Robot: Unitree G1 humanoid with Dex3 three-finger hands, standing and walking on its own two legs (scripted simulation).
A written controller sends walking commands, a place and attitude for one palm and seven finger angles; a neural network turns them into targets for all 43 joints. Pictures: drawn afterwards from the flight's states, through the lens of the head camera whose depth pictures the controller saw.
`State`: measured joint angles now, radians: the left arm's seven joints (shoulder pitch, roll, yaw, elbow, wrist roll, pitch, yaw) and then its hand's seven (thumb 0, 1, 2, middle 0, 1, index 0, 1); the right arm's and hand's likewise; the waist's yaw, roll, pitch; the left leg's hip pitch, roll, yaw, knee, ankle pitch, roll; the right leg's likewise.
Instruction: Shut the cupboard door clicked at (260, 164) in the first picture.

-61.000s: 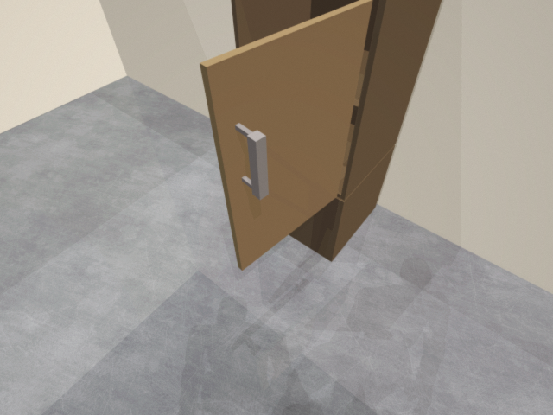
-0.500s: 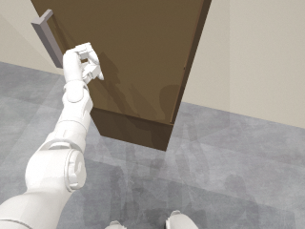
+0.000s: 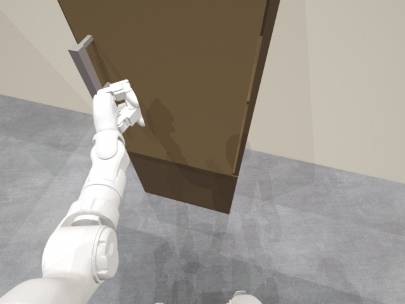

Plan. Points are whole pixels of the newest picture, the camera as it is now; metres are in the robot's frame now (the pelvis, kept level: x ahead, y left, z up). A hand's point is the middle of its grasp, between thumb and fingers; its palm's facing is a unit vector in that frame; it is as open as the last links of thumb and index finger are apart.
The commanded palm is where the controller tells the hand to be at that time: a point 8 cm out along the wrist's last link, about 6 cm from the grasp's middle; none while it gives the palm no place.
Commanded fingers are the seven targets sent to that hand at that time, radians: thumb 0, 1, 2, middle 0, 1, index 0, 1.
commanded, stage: draw the hand back to the body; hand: left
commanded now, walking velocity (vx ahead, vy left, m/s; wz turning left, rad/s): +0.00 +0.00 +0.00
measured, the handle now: (94, 70) +0.63 +0.23 +0.09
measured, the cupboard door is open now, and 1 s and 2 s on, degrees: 0 0 0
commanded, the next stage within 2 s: step back with the hand held close in 1.42 s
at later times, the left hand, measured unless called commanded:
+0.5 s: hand (71, 172) +0.31 +0.18 +0.15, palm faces +0.17 -0.96 -0.20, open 3.1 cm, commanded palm +0.27 +0.23 +0.16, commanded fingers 0.00 0.90 0.90 -0.92 -1.08 -0.92 -1.08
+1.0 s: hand out of the picture +0.21 +0.27 +0.19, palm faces +0.45 -0.80 -0.40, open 5.7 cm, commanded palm +0.15 +0.31 +0.21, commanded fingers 0.00 0.90 0.90 -0.23 -0.33 -0.23 -0.33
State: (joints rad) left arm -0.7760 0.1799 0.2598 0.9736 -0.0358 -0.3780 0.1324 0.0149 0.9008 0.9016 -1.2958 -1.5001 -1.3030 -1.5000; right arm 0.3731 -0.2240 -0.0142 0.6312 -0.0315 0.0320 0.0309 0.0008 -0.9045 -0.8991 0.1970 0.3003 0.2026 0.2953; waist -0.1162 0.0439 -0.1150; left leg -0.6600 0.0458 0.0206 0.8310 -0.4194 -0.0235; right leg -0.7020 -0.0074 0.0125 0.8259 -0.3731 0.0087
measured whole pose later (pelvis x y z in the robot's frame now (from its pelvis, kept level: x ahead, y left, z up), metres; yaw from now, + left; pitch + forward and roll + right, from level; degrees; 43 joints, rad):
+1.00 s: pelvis +0.02 +0.01 +0.04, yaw +2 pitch -3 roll +0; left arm 0.41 0.33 0.31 -0.32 -0.06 -0.05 0.09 0.01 0.89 0.90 -0.49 -0.62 -0.50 -0.62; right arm 0.21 -0.22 0.03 0.63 0.00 -0.06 -0.08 0.01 -0.90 -0.90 0.20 0.30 0.20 0.30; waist 0.06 0.08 -0.01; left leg -0.09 0.02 0.00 0.43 -0.28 -0.01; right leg -0.12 -0.03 -0.02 0.42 -0.25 0.02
